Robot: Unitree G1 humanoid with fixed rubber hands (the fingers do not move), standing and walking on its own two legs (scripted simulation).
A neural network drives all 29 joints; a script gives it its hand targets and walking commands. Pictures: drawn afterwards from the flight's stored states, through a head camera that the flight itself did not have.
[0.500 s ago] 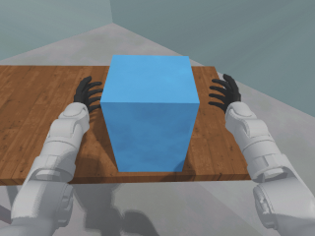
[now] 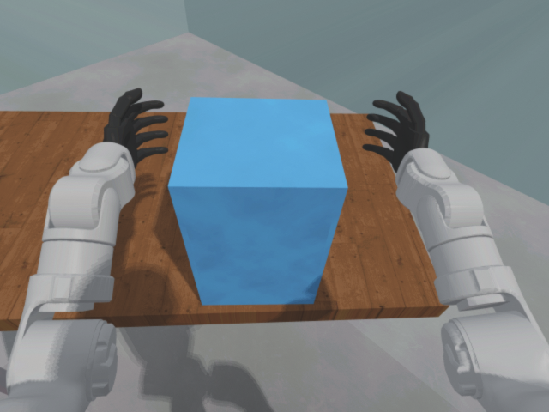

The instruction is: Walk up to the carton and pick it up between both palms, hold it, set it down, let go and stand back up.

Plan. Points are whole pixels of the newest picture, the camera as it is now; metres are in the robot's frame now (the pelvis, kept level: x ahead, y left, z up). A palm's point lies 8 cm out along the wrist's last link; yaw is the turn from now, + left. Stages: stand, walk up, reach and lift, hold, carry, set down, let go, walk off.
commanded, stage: set down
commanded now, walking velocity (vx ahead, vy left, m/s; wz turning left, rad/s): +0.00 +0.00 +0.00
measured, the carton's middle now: (258, 211) +0.42 +0.06 +0.06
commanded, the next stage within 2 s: none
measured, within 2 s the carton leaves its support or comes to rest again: neither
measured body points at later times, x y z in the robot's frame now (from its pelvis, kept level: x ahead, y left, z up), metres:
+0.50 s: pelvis -0.01 +0.00 +0.00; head +0.00 +0.01 +0.45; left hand +0.38 +0.23 +0.17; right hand +0.40 -0.16 +0.17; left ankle +0.06 +0.14 -0.74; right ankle -0.01 -0.14 -0.74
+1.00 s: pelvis -0.02 +0.01 +0.00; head -0.01 +0.02 +0.45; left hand +0.34 +0.22 +0.13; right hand +0.36 -0.17 +0.13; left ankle +0.06 +0.14 -0.74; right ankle -0.01 -0.14 -0.74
